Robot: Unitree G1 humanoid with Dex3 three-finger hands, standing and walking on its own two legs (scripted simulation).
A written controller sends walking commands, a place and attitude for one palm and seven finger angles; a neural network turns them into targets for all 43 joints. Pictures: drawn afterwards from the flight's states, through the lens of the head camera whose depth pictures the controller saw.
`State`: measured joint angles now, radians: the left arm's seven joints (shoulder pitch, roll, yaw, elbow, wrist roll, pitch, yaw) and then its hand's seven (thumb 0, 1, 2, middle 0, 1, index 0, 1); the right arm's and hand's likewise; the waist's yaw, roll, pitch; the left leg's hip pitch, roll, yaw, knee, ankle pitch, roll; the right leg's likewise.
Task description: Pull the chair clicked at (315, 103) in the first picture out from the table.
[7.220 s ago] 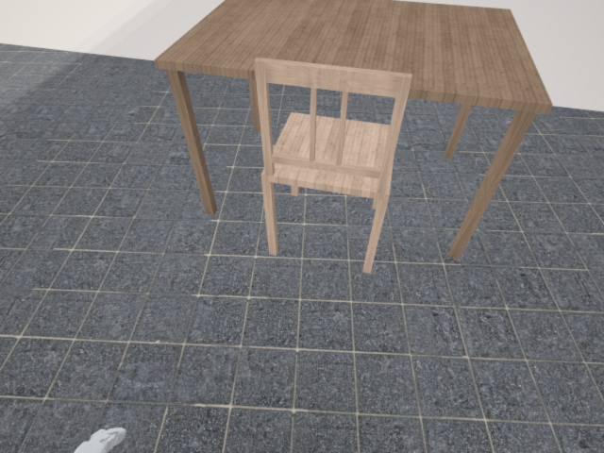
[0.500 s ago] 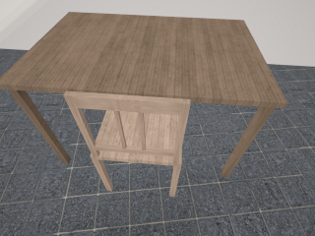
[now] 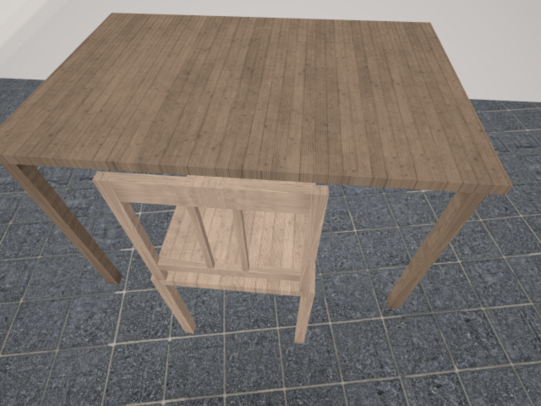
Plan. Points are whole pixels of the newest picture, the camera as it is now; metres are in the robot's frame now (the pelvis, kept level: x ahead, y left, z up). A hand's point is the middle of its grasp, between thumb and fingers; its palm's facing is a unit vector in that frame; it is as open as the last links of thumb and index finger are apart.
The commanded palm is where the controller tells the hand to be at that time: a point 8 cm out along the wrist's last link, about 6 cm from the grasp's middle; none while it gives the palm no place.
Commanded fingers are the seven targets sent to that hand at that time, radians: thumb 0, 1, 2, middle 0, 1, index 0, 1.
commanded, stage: come to a stop and stand still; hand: left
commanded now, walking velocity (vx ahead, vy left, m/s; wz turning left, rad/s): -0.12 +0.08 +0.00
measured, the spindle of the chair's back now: (202, 238) +0.45 +0.18 -0.12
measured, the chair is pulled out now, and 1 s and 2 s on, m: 0.00 0.00 0.00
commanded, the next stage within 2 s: look again from close up in 0.64 s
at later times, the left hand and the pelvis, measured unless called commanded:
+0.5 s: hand out of the picture +0.02 +0.24 -0.17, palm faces -0.01 -0.97 -0.24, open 7.3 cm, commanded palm none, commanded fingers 0.00 0.90 0.90 -0.20 -0.30 -0.20 -0.30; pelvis -0.02 +0.05 +0.00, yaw -2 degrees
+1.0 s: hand out of the picture +0.02 +0.20 -0.17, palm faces -0.03 -0.98 -0.20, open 7.3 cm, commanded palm none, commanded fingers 0.00 0.90 0.90 -0.20 -0.30 -0.20 -0.30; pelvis +0.01 +0.03 +0.00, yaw -2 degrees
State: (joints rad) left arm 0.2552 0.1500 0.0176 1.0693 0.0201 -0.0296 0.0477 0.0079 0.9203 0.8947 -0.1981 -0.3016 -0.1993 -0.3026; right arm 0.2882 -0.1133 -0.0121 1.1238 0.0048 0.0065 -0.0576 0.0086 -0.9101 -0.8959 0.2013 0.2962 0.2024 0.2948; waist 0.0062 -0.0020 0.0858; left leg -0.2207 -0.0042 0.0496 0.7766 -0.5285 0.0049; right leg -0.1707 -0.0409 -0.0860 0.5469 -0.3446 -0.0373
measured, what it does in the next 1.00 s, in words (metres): steps on the spot: left foot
